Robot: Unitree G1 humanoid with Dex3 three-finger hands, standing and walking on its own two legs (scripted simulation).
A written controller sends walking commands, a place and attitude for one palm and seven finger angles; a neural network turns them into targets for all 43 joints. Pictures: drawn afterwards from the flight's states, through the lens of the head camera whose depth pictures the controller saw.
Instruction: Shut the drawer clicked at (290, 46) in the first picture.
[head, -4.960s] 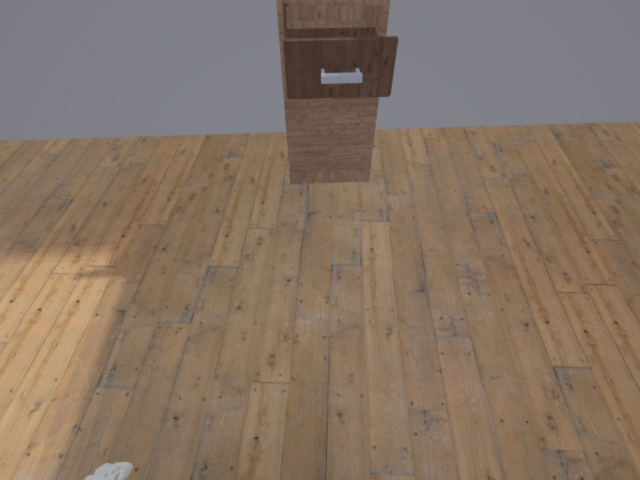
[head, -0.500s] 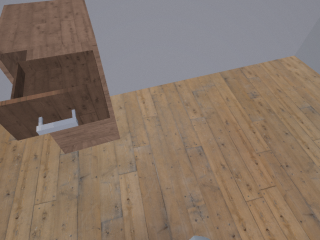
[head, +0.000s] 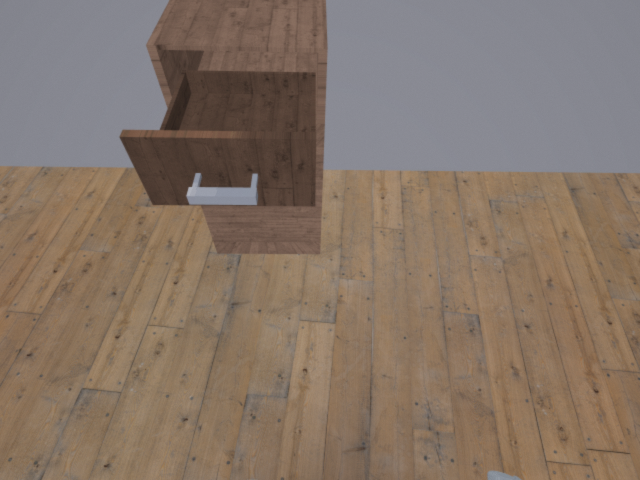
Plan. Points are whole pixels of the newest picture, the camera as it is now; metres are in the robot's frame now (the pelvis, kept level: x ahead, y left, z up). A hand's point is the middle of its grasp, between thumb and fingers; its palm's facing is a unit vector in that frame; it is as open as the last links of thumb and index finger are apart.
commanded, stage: take the last steps up to it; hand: left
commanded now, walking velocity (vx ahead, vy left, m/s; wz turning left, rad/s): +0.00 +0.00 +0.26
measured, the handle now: (224, 187) +0.59 +0.24 -0.07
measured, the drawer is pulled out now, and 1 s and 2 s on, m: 0.29 0.29 0.29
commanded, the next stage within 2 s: come to a stop and stand still in 1.16 s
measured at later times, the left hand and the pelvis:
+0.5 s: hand out of the picture +0.11 +0.18 -0.16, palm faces +0.06 -0.97 -0.23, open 7.3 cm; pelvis +0.04 -0.01 +0.00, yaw +4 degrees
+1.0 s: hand out of the picture +0.07 +0.17 -0.18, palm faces +0.20 -0.97 -0.12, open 7.3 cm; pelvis +0.19 +0.04 -0.01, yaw +5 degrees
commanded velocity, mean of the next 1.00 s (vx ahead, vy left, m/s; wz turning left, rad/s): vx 0.28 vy -0.01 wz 0.05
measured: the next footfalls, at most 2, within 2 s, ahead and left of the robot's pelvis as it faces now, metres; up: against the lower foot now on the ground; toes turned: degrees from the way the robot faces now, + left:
left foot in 0.02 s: +0.02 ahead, +0.12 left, +0.00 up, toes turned +4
right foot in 0.46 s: +0.10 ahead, -0.11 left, +0.00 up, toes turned -3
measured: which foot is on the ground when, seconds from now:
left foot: up 0.00-0.00, down 0.02-0.46, up 0.48-0.92, down 0.94-1.00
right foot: down 0.00-0.02, up 0.04-0.44, down 0.46-0.94, up 0.96-1.00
